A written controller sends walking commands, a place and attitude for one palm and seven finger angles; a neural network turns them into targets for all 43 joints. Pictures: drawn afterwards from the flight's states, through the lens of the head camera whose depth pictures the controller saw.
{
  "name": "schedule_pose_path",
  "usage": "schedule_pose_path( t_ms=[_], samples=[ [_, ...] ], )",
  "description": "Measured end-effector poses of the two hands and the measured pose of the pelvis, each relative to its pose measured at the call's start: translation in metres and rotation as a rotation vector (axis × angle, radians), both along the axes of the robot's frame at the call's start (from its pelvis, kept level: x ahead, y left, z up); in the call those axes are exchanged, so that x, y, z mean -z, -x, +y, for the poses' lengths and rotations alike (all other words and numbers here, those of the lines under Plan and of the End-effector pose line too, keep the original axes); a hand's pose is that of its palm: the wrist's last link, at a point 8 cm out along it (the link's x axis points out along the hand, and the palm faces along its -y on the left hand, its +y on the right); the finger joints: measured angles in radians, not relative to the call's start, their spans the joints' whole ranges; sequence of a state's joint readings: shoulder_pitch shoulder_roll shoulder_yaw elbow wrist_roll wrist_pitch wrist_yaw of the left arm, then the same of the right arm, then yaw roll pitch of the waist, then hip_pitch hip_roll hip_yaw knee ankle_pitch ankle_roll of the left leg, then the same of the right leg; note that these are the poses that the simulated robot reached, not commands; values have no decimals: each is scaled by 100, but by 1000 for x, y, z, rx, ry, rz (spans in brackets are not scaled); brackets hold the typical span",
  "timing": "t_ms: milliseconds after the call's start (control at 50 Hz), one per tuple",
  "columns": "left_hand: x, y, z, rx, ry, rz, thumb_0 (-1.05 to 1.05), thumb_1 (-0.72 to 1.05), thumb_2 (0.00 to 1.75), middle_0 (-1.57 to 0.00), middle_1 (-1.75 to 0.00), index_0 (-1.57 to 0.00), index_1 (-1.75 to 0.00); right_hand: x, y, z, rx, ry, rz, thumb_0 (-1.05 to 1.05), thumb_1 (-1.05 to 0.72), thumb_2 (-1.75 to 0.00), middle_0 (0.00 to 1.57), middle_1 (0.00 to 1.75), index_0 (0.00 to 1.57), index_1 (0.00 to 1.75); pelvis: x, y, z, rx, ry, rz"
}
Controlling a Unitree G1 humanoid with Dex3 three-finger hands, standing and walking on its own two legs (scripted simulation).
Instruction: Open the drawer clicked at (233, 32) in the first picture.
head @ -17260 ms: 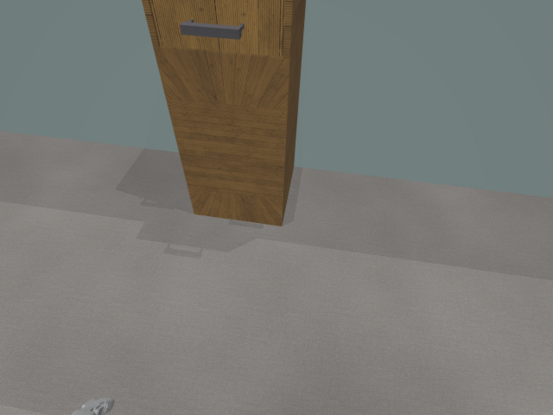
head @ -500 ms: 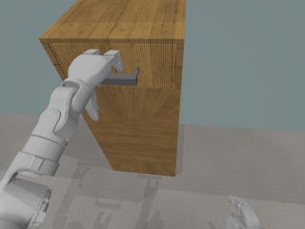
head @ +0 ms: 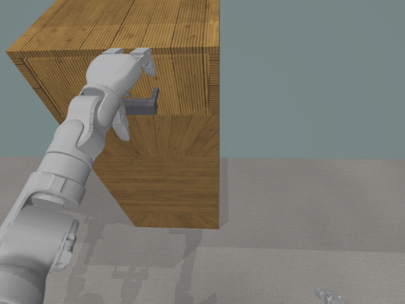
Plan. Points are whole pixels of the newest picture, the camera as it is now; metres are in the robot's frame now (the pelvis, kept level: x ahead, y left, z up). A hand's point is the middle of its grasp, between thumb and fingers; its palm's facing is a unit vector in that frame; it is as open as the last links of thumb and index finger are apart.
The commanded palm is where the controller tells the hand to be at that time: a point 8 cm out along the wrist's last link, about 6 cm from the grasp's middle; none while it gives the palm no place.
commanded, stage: move the hooked fingers above the handle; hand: left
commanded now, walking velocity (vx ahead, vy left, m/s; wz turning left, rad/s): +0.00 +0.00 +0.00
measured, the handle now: (120, 99) +0.52 +0.19 +0.12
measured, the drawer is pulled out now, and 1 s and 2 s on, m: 0.00 0.00 0.00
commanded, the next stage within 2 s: none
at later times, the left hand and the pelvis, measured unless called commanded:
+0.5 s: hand (92, 108) +0.45 +0.22 +0.15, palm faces -0.12 +0.01 -0.99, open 13.8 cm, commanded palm +0.45 +0.21 +0.24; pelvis -0.01 -0.01 +0.00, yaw -1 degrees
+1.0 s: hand (92, 94) +0.47 +0.22 +0.17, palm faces -0.04 -0.02 -1.00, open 13.6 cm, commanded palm +0.45 +0.22 +0.24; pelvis -0.01 +0.02 +0.00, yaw -2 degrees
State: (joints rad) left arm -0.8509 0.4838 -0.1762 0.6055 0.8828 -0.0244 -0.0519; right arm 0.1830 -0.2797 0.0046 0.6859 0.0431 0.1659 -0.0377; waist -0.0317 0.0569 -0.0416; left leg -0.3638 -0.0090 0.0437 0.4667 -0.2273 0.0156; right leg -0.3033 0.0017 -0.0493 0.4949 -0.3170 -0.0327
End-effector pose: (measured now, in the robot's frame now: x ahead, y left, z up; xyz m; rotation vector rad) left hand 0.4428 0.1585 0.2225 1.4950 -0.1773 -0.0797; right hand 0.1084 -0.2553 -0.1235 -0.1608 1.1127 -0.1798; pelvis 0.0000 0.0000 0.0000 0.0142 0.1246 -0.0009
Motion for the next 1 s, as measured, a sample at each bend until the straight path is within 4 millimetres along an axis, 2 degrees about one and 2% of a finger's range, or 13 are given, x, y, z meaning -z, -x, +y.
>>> schedule_pose_path(
  t_ms=[40,120,280,340,460,500,540,600,660,720,800,900,1000],
  samples=[
    [-7,-9,5,-36,2,-22,1,-49,30,-37,-124,-32,-120,3,7,0,9,-5,22,1,-91,-90,20,30,20,30,0,-1,-1,5,1,13],
    [-14,-12,0,-78,-10,-14,0,-49,30,-46,-129,-38,-126,9,20,-1,18,-20,76,1,-91,-90,20,30,20,30,0,-1,-3,11,0,19],
    [-19,-13,0,-137,-32,61,0,-49,30,-40,-124,-38,-127,3,32,-9,87,-7,43,1,-90,-90,20,30,20,30,-1,6,-8,30,-3,-8],
    [-12,-12,15,-180,-38,106,1,-49,30,-37,-122,-36,-125,-1,37,-16,107,14,23,1,-90,-90,20,30,20,30,-1,9,-10,34,-3,-10],
    [12,0,59,-226,-74,184,1,-49,30,-33,-120,-33,-121,-5,50,-29,107,66,42,1,-90,-90,20,30,20,30,0,12,-11,22,1,-1],
    [15,6,64,-194,-90,181,0,-49,30,-33,-120,-33,-121,-5,54,-32,96,82,67,1,-90,-90,20,30,20,30,1,12,-9,10,4,2],
    [14,11,61,-139,-101,158,0,-49,30,-32,-120,-33,-120,-5,56,-32,81,93,92,1,-90,-90,20,30,20,30,1,11,-7,-4,8,3],
    [6,14,45,-40,-82,99,0,-49,30,-32,-120,-32,-120,-4,56,-29,66,97,112,1,-91,-90,20,30,20,30,1,9,-3,-18,12,2],
    [-4,6,30,6,-34,40,0,-49,30,-32,-120,-32,-120,-3,51,-20,62,82,104,1,-91,-90,20,30,20,30,1,7,2,-18,15,7],
    [-13,-8,26,-26,5,6,0,-49,30,-34,-121,-32,-120,-1,45,-10,69,53,76,1,-91,-90,20,30,20,30,1,6,7,-2,15,20],
    [-19,-13,23,-57,10,-2,0,-49,30,-44,-128,-37,-123,3,38,7,62,6,54,1,-91,-90,20,30,20,30,1,5,13,18,14,24],
    [-18,-13,32,-140,-16,28,0,-49,30,-41,-126,-39,-126,4,33,24,70,-39,26,1,-90,-90,20,30,20,30,1,8,16,35,11,13],
    [-5,-9,62,-233,-53,108,1,-49,30,-36,-123,-36,-124,0,34,27,74,-33,12,1,-90,-90,20,30,21,30,0,10,16,35,10,8]
  ],
)
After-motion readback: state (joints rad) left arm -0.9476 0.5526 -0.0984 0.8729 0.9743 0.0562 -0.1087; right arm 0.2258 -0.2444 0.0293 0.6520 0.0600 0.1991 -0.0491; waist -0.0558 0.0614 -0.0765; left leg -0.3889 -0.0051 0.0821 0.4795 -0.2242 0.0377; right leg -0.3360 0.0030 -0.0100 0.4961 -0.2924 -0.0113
